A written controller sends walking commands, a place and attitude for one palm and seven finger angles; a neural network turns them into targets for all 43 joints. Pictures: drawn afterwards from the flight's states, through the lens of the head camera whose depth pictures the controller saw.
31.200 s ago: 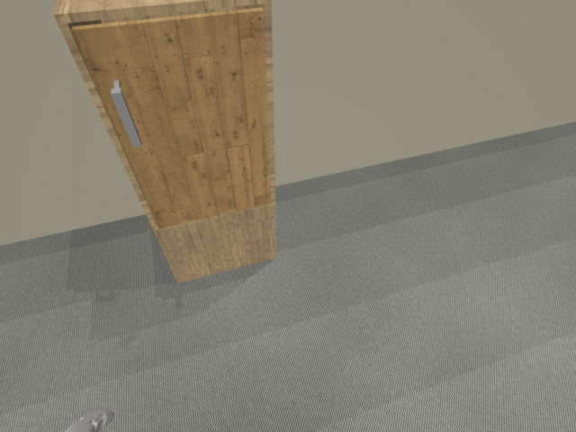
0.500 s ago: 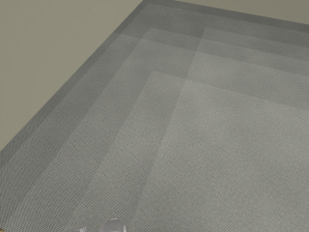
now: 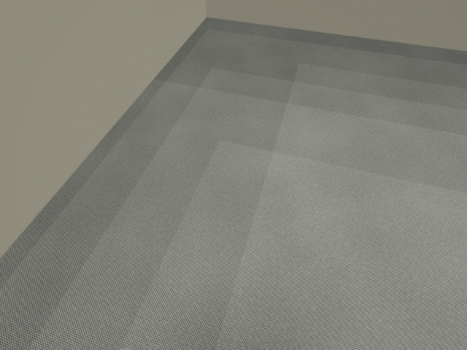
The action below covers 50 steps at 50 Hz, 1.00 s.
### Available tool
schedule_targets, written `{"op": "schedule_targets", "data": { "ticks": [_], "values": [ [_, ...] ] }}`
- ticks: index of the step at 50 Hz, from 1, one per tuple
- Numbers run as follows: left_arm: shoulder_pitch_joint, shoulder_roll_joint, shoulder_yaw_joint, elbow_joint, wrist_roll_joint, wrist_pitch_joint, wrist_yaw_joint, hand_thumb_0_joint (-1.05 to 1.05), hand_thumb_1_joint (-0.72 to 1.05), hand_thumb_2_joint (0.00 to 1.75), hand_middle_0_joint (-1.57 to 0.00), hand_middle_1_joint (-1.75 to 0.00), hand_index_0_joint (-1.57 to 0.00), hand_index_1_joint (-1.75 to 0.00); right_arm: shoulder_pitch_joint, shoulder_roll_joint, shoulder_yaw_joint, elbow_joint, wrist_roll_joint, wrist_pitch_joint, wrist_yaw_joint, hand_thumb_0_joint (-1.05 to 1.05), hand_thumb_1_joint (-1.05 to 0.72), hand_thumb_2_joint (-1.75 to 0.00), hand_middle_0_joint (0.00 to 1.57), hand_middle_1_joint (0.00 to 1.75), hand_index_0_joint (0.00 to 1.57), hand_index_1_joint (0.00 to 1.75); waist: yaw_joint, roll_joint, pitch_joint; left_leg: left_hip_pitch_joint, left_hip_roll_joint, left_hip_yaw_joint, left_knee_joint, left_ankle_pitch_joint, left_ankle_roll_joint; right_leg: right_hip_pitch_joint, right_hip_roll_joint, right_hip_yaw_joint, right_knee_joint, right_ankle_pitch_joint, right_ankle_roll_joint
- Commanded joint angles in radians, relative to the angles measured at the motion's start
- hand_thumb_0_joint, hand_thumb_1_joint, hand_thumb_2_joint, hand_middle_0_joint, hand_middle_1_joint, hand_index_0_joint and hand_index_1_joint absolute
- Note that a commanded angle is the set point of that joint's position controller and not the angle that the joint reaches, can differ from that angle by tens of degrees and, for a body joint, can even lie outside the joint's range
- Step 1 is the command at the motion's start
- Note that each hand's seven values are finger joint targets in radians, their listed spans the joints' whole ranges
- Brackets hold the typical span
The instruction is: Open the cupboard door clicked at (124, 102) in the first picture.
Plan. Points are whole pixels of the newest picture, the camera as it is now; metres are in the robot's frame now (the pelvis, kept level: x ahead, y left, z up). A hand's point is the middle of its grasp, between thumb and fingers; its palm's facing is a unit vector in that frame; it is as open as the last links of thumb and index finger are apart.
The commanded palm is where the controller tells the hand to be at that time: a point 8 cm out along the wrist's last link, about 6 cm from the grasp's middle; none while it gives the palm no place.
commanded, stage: walk to a spot facing it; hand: left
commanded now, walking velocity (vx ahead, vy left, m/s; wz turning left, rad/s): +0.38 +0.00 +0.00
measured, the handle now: out of the picture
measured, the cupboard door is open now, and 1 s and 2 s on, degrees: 49 49 49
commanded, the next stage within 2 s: turn to face it in 0.36 s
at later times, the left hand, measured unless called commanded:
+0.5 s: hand (155, 287) +0.27 +0.19 -0.16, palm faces +0.06 -0.98 -0.18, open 7.4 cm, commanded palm none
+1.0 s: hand (158, 234) +0.40 +0.21 -0.17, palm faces +0.31 -0.92 -0.24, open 7.3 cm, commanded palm none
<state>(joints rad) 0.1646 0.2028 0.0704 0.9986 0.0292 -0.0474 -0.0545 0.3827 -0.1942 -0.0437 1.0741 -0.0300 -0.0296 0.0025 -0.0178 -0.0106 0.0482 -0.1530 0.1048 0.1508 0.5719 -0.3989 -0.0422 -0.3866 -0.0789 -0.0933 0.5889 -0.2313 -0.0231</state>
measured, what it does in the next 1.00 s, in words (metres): walks ahead, turning left: left foot, then right foot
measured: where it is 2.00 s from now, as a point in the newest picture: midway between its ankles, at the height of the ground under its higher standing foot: (259, 289)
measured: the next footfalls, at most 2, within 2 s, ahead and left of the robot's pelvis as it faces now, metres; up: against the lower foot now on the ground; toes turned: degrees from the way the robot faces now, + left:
left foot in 0.32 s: +0.29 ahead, +0.14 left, +0.00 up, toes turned +10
right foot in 0.58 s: +0.38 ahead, -0.14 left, +0.00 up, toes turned -4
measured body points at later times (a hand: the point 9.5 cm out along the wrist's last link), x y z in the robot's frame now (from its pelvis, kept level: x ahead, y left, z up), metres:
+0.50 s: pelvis +0.23 +0.00 +0.01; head +0.26 +0.00 +0.46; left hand +0.26 +0.24 -0.14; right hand +0.28 -0.23 -0.14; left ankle +0.25 +0.13 -0.73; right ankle +0.24 -0.12 -0.68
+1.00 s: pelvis +0.37 -0.02 +0.00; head +0.42 +0.01 +0.45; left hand +0.38 +0.26 -0.15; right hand +0.53 -0.24 -0.13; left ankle +0.38 +0.10 -0.73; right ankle +0.36 -0.16 -0.66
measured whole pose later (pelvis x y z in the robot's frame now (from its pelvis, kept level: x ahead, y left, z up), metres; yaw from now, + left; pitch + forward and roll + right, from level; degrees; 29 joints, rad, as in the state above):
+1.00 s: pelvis +0.37 -0.02 +0.00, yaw +17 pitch +2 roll +0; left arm 0.14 0.24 0.08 0.96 0.01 0.04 0.01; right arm 0.16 -0.21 -0.04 0.91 -0.03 0.00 -0.01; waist -0.02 -0.03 0.08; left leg -0.39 0.03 0.08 0.63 -0.27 0.02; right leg -0.45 -0.09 -0.06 1.10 -0.52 0.08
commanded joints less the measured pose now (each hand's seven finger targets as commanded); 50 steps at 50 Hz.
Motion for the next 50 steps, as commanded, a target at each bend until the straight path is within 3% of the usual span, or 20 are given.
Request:
{"op": "schedule_targets", "data": {
  "ticks": [1,6,10,13,14,15,16,17,20,23,27,29,30,34,37,41,42,43,44,50],
  "values": [
    [0.332,0.232,0.053,0.058,-0.008,-0.004,0.048,0.0,0.9,0.9,-0.2,-0.3,-0.2,-0.3,-0.186,-0.077,-0.023,-0.133,0.014,-0.029,0.005,0.0,-0.9,-0.9,0.2,0.3,0.2,0.3,0.162,-0.241,-0.036,-0.623,0.003,-0.099,0.6,-0.167,0.04,0.491,-0.358,0.617,-0.414,-0.34,-0.236],
    [0.148,0.101,0.019,0.024,-0.003,-0.03,0.059,0.0,0.9,0.9,-0.2,-0.3,-0.2,-0.3,-0.128,-0.015,-0.017,-0.082,0.007,-0.012,0.015,0.0,-0.9,-0.9,0.2,0.3,0.2,0.3,0.021,-0.105,-0.014,-0.404,0.064,-0.098,0.339,0.036,0.01,0.245,-0.245,0.188,-0.39,0.069,-0.157],
    [0.173,0.119,0.02,0.057,-0.007,-0.039,0.05,0.0,0.9,0.9,-0.2,-0.3,-0.2,-0.3,-0.169,0.009,-0.014,-0.101,0.005,-0.019,0.032,0.0,-0.9,-0.9,0.2,0.3,0.2,0.3,0.029,-0.074,0.003,-0.302,-0.002,-0.015,0.074,0.156,0.012,0.264,-0.194,0.117,-0.356,0.115,-0.129],
    [0.151,0.12,0.023,0.061,-0.017,-0.032,0.051,0.0,0.9,0.9,-0.2,-0.3,-0.2,-0.3,-0.068,-0.046,-0.021,-0.07,0.001,-0.035,0.022,0.0,-0.9,-0.9,0.2,0.3,0.2,0.3,-0.031,-0.051,-0.035,-0.07,-0.045,0.023,-0.086,0.249,0.034,0.221,-0.137,0.038,-0.194,0.184,-0.078],
    [0.147,0.094,0.018,0.047,-0.018,-0.029,0.048,0.0,0.9,0.9,-0.2,-0.3,-0.2,-0.3,0.044,-0.105,-0.037,-0.037,-0.003,-0.041,0.013,0.0,-0.9,-0.9,0.2,0.3,0.2,0.3,-0.083,0.069,-0.087,0.126,0.008,-0.062,-0.109,0.226,0.072,0.108,-0.091,-0.001,0.002,0.21,-0.045],
    [0.162,0.045,0.005,0.021,-0.019,-0.025,0.043,0.0,0.9,0.9,-0.2,-0.3,-0.2,-0.3,0.189,-0.216,-0.065,-0.009,-0.015,-0.043,-0.001,0.0,-0.9,-0.9,0.2,0.3,0.2,0.3,-0.126,0.284,-0.178,0.318,0.235,-0.395,-0.169,0.19,0.17,-0.117,0.023,-0.065,0.3,-0.049,0.006],
    [0.097,0.041,-0.004,-0.029,-0.017,-0.03,0.042,0.0,0.9,0.9,-0.2,-0.3,-0.2,-0.3,0.266,-0.251,-0.068,-0.003,-0.015,-0.032,-0.016,0.0,-0.9,-0.9,0.2,0.3,0.2,0.3,-0.153,0.294,-0.184,0.353,0.383,-0.613,-0.284,0.205,0.268,-0.253,0.077,-0.01,0.554,-0.334,0.011],
    [0.027,0.039,-0.001,-0.045,-0.009,-0.032,0.047,0.0,0.9,0.9,-0.2,-0.3,-0.2,-0.3,0.21,-0.24,-0.066,-0.006,-0.013,-0.028,-0.016,0.0,-0.9,-0.9,0.2,0.3,0.2,0.3,-0.135,0.185,-0.107,0.232,0.382,-0.574,-0.297,0.14,0.278,-0.31,0.035,0.053,0.671,-0.329,-0.002],
    [0.018,0.035,0.005,-0.03,-0.003,-0.01,0.03,0.0,0.9,0.9,-0.2,-0.3,-0.2,-0.3,0.002,-0.123,-0.035,-0.063,-0.007,-0.04,-0.022,0.0,-0.9,-0.9,0.2,0.3,0.2,0.3,-0.03,0.195,0.031,-0.045,0.295,-0.382,-0.366,0.079,0.196,-0.275,-0.072,0.103,0.587,-0.161,0.019],
    [0.061,-0.009,-0.005,-0.012,-0.007,0.011,0.022,0.0,0.9,0.9,-0.2,-0.3,-0.2,-0.3,-0.055,-0.126,-0.034,-0.072,-0.009,-0.041,-0.022,0.0,-0.9,-0.9,0.2,0.3,0.2,0.3,0.007,0.146,-0.033,-0.125,0.204,-0.171,-0.34,0.208,0.164,-0.037,-0.042,0.02,0.238,-0.12,0.033],
    [0.194,0.045,0.004,0.036,0.0,0.0,0.034,0.0,0.9,0.9,-0.2,-0.3,-0.2,-0.3,-0.117,-0.108,-0.028,-0.071,0.008,-0.015,-0.016,0.0,-0.9,-0.9,0.2,0.3,0.2,0.3,0.078,0.007,-0.065,-0.286,0.05,-0.106,-0.133,0.033,0.09,0.306,0.009,-0.019,-0.065,0.03,0.05],
    [0.25,0.22,0.036,0.026,0.001,0.002,0.052,0.0,0.9,0.9,-0.2,-0.3,-0.2,-0.3,-0.122,-0.042,-0.014,-0.115,0.015,0.005,-0.003,0.0,-0.9,-0.9,0.2,0.3,0.2,0.3,0.109,-0.328,-0.055,-0.449,-0.086,-0.011,0.238,-0.217,0.02,0.346,-0.362,0.401,-0.372,-0.159,-0.085],
    [0.229,0.23,0.037,0.0,0.001,0.014,0.059,0.0,0.9,0.9,-0.2,-0.3,-0.2,-0.3,-0.138,-0.054,-0.02,-0.128,0.014,0.013,0.002,0.0,-0.9,-0.9,0.2,0.3,0.2,0.3,0.111,-0.23,-0.047,-0.419,-0.067,-0.062,0.398,-0.239,0.029,0.278,-0.413,0.427,-0.413,-0.23,-0.14],
    [0.115,0.124,0.022,-0.022,-0.001,0.002,0.076,0.0,0.9,0.9,-0.2,-0.3,-0.2,-0.3,-0.173,-0.035,-0.019,-0.11,0.017,0.026,0.001,0.0,-0.9,-0.9,0.2,0.3,0.2,0.3,0.05,-0.197,-0.059,-0.43,-0.006,-0.099,0.467,-0.113,-0.003,0.312,-0.322,0.097,-0.252,0.463,-0.111],
    [0.101,0.134,0.033,-0.038,0.0,0.002,0.078,0.0,0.9,0.9,-0.2,-0.3,-0.2,-0.3,-0.177,0.004,-0.008,-0.118,0.016,0.031,0.013,0.0,-0.9,-0.9,0.2,0.3,0.2,0.3,0.042,-0.148,-0.076,-0.34,-0.037,-0.027,0.221,-0.033,-0.009,0.333,-0.287,-0.022,-0.17,0.633,-0.075],
    [0.062,0.165,0.036,-0.066,-0.015,0.014,0.074,0.0,0.9,0.9,-0.2,-0.3,-0.2,-0.3,-0.108,-0.06,-0.018,-0.133,0.009,0.031,0.018,0.0,-0.9,-0.9,0.2,0.3,0.2,0.3,-0.01,-0.119,-0.124,-0.104,-0.081,0.019,-0.07,0.244,0.012,0.266,-0.241,-0.114,0.015,0.546,0.004],
    [0.051,0.144,0.033,-0.09,-0.019,0.022,0.071,0.0,0.9,0.9,-0.2,-0.3,-0.2,-0.3,-0.045,-0.134,-0.037,-0.129,0.002,0.027,0.014,0.0,-0.9,-0.9,0.2,0.3,0.2,0.3,-0.046,0.041,-0.172,0.056,0.009,-0.098,-0.114,0.478,0.056,0.132,-0.193,-0.134,0.168,0.355,0.051],
    [0.029,0.083,0.018,-0.138,-0.029,0.03,0.067,0.0,0.9,0.9,-0.2,-0.3,-0.2,-0.3,0.029,-0.254,-0.065,-0.133,-0.006,0.022,0.006,0.0,-0.9,-0.9,0.2,0.3,0.2,0.3,-0.085,0.337,-0.197,0.175,0.29,-0.492,-0.163,0.87,0.224,-0.132,-0.046,-0.129,0.415,-0.328,0.121],
    [-0.022,0.101,0.011,-0.176,-0.017,0.041,0.077,0.0,0.9,0.9,-0.2,-0.3,-0.2,-0.3,0.062,-0.291,-0.069,-0.122,-0.001,0.032,-0.005,0.0,-0.9,-0.9,0.2,0.3,0.2,0.3,-0.103,0.243,-0.22,0.158,0.362,-0.553,-0.166,0.823,0.302,-0.165,-0.017,0.023,0.548,-0.486,0.103],
    [-0.02,0.088,0.015,-0.149,-0.019,0.066,0.064,0.0,0.9,0.9,-0.2,-0.3,-0.2,-0.3,-0.157,-0.232,-0.053,-0.203,0.0,0.027,-0.026,0.0,-0.9,-0.9,0.2,0.3,0.2,0.3,-0.006,0.177,-0.147,0.008,0.171,-0.348,-0.165,0.669,0.198,-0.129,-0.004,0.076,0.436,-0.244,0.109]
  ]
}}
